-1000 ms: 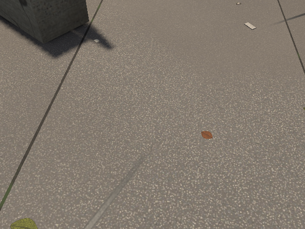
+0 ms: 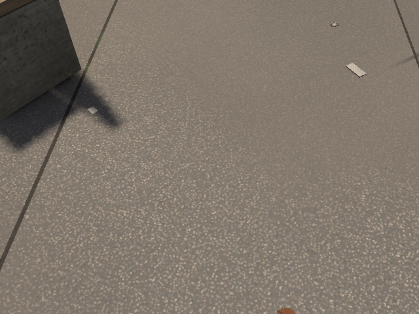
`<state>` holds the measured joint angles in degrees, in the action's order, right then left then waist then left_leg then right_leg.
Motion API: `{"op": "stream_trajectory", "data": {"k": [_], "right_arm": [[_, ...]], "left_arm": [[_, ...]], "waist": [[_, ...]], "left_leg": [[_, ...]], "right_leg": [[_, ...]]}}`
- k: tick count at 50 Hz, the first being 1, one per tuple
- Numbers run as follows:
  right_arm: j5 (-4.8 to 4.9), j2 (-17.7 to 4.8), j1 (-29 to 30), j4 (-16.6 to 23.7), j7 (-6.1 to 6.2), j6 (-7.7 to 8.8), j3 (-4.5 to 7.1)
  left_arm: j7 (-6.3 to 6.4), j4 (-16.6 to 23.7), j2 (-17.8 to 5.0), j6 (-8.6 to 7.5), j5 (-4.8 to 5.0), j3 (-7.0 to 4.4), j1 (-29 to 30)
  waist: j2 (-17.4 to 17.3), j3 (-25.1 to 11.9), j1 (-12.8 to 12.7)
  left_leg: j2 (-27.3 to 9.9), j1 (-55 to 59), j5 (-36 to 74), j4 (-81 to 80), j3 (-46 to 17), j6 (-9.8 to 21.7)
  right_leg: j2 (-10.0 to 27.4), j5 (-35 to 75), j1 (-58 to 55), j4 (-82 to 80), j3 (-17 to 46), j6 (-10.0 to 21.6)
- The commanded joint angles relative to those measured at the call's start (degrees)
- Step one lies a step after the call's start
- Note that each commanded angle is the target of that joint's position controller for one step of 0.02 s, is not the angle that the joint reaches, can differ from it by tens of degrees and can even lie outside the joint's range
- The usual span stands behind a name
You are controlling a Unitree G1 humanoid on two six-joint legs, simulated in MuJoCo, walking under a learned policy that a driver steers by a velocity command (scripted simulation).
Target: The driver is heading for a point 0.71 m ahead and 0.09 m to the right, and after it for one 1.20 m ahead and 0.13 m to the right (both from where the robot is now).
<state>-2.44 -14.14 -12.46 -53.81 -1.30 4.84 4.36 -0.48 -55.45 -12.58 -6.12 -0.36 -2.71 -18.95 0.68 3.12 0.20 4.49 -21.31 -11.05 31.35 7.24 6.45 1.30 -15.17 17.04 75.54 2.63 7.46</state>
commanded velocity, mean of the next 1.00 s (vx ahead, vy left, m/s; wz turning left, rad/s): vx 0.99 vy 0.00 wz -0.04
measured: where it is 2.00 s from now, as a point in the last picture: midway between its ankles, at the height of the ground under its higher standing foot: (213, 97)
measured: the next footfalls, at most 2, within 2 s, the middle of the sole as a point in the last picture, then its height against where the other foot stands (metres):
right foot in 0.34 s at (253, 278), level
left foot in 0.80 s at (202, 164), level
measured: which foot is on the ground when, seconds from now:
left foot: down 0.00-0.36, up 0.38-0.78, down 0.80-1.00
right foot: up 0.00-0.32, down 0.34-0.82, up 0.84-1.00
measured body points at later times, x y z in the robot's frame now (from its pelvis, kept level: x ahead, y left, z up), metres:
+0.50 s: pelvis +0.50 -0.04 +0.01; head +0.52 -0.04 +0.46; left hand +0.54 +0.24 -0.13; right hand +0.58 -0.30 -0.12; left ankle +0.39 +0.09 -0.60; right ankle +0.53 -0.10 -0.72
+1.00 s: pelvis +1.00 +0.01 +0.01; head +1.02 +0.01 +0.46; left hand +1.11 +0.26 -0.11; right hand +1.00 -0.27 -0.12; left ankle +0.99 +0.06 -0.72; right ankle +0.97 -0.14 -0.62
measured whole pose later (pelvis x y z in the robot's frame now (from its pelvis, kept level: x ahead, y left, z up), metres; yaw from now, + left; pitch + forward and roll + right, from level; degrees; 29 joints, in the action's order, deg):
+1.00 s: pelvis +1.00 +0.01 +0.01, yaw -2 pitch +0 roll +2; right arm -1.7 -15.9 -21.2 -55.4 -0.8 6.1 3.4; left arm -1.5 -49.6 -15.0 -3.7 -1.2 -2.0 -13.1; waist 1.8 1.2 0.6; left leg 5.1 -8.9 -13.1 22.1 8.0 5.7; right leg 4.4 -12.5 32.1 72.2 3.2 5.7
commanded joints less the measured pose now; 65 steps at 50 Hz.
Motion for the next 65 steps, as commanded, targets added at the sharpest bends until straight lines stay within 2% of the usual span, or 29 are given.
{"op": "stream_trajectory", "data": {"k": [1,6,11,14,16,17,18,19,20,22,25,30,36,38,40,41,42,43,45,47,50,52,56,59,61,62,63,64,65], "right_arm": [[0.61,-0.9,-5.8,-1.1,0.47,1.75,-0.32],[1.99,-3.4,-10.9,-2.0,0.17,3.33,-0.51],[3.22,-6.2,-16.5,-3.0,0.50,4.23,-0.52],[1.81,-9.5,-17.5,-3.4,1.44,3.20,-0.24],[0.13,-12.2,-15.6,-3.5,2.76,1.39,0.51],[-0.14,-12.0,-13.0,-3.0,3.06,0.74,0.64],[0.74,-5.0,-14.7,-0.8,2.11,0.91,-0.69],[4.35,-0.5,-21.8,0.8,0.85,2.20,-1.75],[3.77,-5.2,-14.2,1.9,1.67,2.36,-1.08],[2.49,-4.2,-5.6,3.9,1.38,2.39,-1.46],[0.13,-0.6,-5.3,5.4,-0.56,-0.08,-2.43],[-0.26,-1.5,11.1,12.5,-2.01,-0.35,-3.74],[0.84,-3.7,17.4,14.8,-1.68,0.21,-4.07],[0.75,-7.0,8.4,12.7,-0.57,0.15,-2.66],[0.39,-11.5,-14.3,5.8,1.43,-0.38,-0.27],[-1.01,-16.6,-20.3,4.6,2.35,-0.57,1.29],[-1.12,-17.6,-17.4,4.7,1.23,-0.59,1.90],[-0.06,-13.0,-11.1,5.3,0.43,-0.43,1.61],[-0.39,-6.1,-6.0,4.3,0.18,0.85,0.18],[-0.04,-3.0,-6.0,2.5,0.61,1.80,-1.04],[1.65,-4.1,-7.4,0.9,0.27,3.51,-0.95],[1.51,-3.2,-8.5,0.3,0.12,4.13,-1.61],[3.31,-5.3,-13.9,-1.6,0.83,4.97,-2.24],[3.38,-9.1,-13.4,-2.0,2.65,3.55,-1.70],[3.93,-9.8,-8.3,-1.0,3.37,2.20,-1.50],[3.52,-3.6,-14.1,-0.3,3.15,1.51,-2.31],[7.16,-0.3,-25.5,-1.3,3.52,0.67,-3.28],[5.85,-4.3,-20.3,-0.7,3.82,0.29,-2.77],[4.06,-5.3,-14.9,0.9,3.49,0.05,-2.57]], "left_arm": [[-1.40,5.1,-0.7,0.68,-1.77,0.33,-0.5],[-2.62,12.2,-2.4,2.00,-2.27,1.31,15.6],[-3.20,15.5,-2.4,1.22,-0.63,2.37,25.0],[-1.98,15.1,-5.8,1.24,-1.21,1.25,21.8],[-0.49,10.5,-9.9,1.42,-0.94,-0.70,4.6],[0.50,6.9,-12.1,1.72,-1.38,-1.91,-7.2],[1.41,5.8,-17.0,1.85,-3.01,-3.36,-13.3],[0.18,5.6,-18.5,1.77,-3.24,-4.07,-10.4],[-0.68,6.2,-13.7,1.64,-2.37,-3.68,-4.2],[-0.93,4.6,-7.1,0.47,-2.34,-2.17,-0.1],[-0.19,1.7,-3.8,-0.65,-1.25,-0.69,-1.3],[-0.83,0.8,-6.1,-2.15,0.17,-0.73,-5.1],[0.10,-1.0,-10.9,-2.38,0.55,-0.97,-10.8],[1.18,-1.2,-13.7,-1.00,-0.95,-1.53,-10.0],[2.03,-0.4,-14.3,0.63,-1.99,-1.94,-6.0],[1.17,1.7,-7.3,0.40,-1.34,-0.55,-8.1],[0.07,3.2,-3.6,-0.68,2.05,0.28,-15.2],[0.83,4.5,-7.8,-0.82,1.31,-0.26,-7.5],[0.55,5.4,-6.4,-0.48,0.55,0.18,-0.9],[-0.85,5.4,-3.7,1.68,-1.00,0.73,-2.7],[-2.16,8.1,-3.2,3.84,-1.22,0.92,3.0],[-2.33,11.2,-2.7,3.26,-1.27,1.48,9.7],[-3.06,11.3,-0.5,0.98,-1.05,3.19,14.2],[-1.97,7.2,-5.5,0.67,-2.78,1.84,3.5],[-0.99,1.8,-8.8,-0.10,-3.68,0.40,-11.8],[-0.57,0.7,-14.1,-0.12,-3.95,-0.69,-12.1],[-0.70,1.9,-15.6,-0.20,-2.38,-1.31,-12.9],[-0.24,4.3,-13.4,0.58,0.01,-1.58,-7.9],[0.33,4.9,-9.9,1.08,0.66,-0.54,-1.8]], "waist": [[-0.7,-2.5,-2.2],[-1.6,6.8,-0.7],[-2.7,7.2,2.4],[-6.3,0.4,-0.3],[-9.0,-9.5,-9.0],[-8.1,-14.2,-15.0],[2.0,-20.1,-13.3],[18.2,-28.0,-5.9],[7.2,-20.4,-5.9],[-4.1,-7.2,-3.4],[-0.1,-1.6,1.6],[0.2,6.0,0.0],[2.9,3.0,-1.3],[6.7,-4.4,4.0],[6.3,-14.5,14.9],[-5.0,-20.2,12.9],[-19.1,-28.0,5.7],[-8.1,-19.7,5.6],[2.9,-6.3,2.5],[-0.2,-2.6,-1.5],[-2.2,2.3,-2.4],[-2.1,6.3,-2.0],[-2.2,4.7,0.1],[-7.0,-3.4,-4.5],[-7.7,-9.4,-13.0],[7.0,-14.7,-7.7],[9.1,-31.6,-4.5],[-0.1,-32.1,-5.9],[-0.7,-21.1,-3.7]], "left_leg": [[-15.9,11.0,-13.6,-22.2,-25.3,5.9],[-10.8,5.9,1.0,-30.1,-13.3,5.7],[-11.5,14.1,27.9,-34.6,-7.3,3.2],[-13.7,29.9,61.6,-22.6,-5.1,1.4],[-15.4,30.7,69.1,-0.5,-4.8,0.9],[-13.7,23.8,60.1,16.4,-3.8,0.7],[-7.6,6.2,26.7,39.9,-4.1,0.7],[1.7,-12.5,-14.8,57.0,-11.7,-0.6],[-3.6,-18.6,-9.1,57.1,-14.0,1.2],[-7.8,-17.8,-3.2,49.4,-13.0,1.1],[-10.9,-13.7,-3.3,42.7,-12.7,-0.7],[-12.5,-17.7,10.6,20.6,-4.9,-3.2],[-4.6,-6.8,19.3,0.1,1.4,0.6],[-0.9,2.8,11.0,0.2,0.4,2.1],[-3.2,25.2,3.3,0.0,-3.2,4.2],[-17.0,39.1,-11.3,0.9,-19.8,6.8],[-27.8,49.3,-18.9,-11.4,-53.9,13.5],[-24.1,43.7,-19.4,-14.7,-49.3,11.3],[-20.9,24.9,-8.5,-17.5,-32.3,7.7],[-18.2,13.1,-5.9,-21.4,-23.0,4.4],[-15.7,9.0,1.1,-26.1,-12.3,0.5],[-12.2,6.0,29.9,-25.2,-3.4,-0.5],[-10.3,8.0,50.8,-20.9,1.5,-2.0],[-12.1,17.0,61.9,-7.2,0.8,-3.5],[-9.6,16.2,46.1,18.3,2.3,-4.5],[-0.7,4.1,-17.3,42.6,3.5,-4.6],[2.5,-8.6,-28.9,60.4,-13.0,-5.1],[-0.5,-9.6,-21.1,57.5,-16.4,-4.7],[-3.5,-11.4,-17.3,51.1,-13.5,-4.8]], "right_leg": [[5.6,2.2,17.0,0.0,2.9,-0.7],[7.9,13.0,24.8,-18.2,-4.0,-4.2],[3.0,28.7,12.8,-42.0,-9.9,-1.9],[-3.2,19.5,9.3,-44.7,-12.0,0.3],[-5.8,10.6,-7.0,-44.1,-9.9,2.0],[-2.9,7.7,-19.2,-45.2,-7.7,3.2],[10.5,-8.9,-34.2,-43.4,8.3,5.6],[22.2,-17.8,-45.0,-56.0,43.6,12.6],[18.5,-17.8,-39.7,-59.5,39.9,10.1],[14.5,-4.4,-21.7,-61.4,23.5,7.3],[9.8,-1.6,-8.1,-66.1,13.7,4.9],[4.0,16.6,-3.1,-72.9,1.0,3.7],[7.0,56.9,-20.5,-71.9,-4.4,0.5],[9.1,71.9,-25.9,-57.8,-4.8,-0.3],[7.7,62.7,-17.1,-27.9,-6.0,-0.7],[1.1,26.5,-0.6,-3.7,-6.1,-0.8],[-7.4,-11.3,17.4,12.9,1.9,-1.9],[-2.1,-5.6,23.6,12.5,3.8,-0.2],[2.4,0.5,22.1,4.8,3.1,-0.2],[5.0,1.8,16.5,0.4,3.5,-1.2],[6.7,6.3,20.9,-4.7,1.8,-2.5],[4.6,11.5,20.2,-15.0,-2.1,-3.3],[-2.7,28.3,6.5,-40.0,-12.6,-3.1],[-8.1,25.5,-5.2,-43.8,-12.1,-0.6],[-2.5,36.6,-17.3,-53.0,-4.8,2.0],[12.2,79.9,-30.6,-41.9,5.0,5.8],[26.3,99.0,-49.3,-36.2,24.4,17.0],[24.0,84.1,-42.3,-43.1,22.7,16.8],[20.0,67.9,-31.8,-48.1,18.3,14.4]]}}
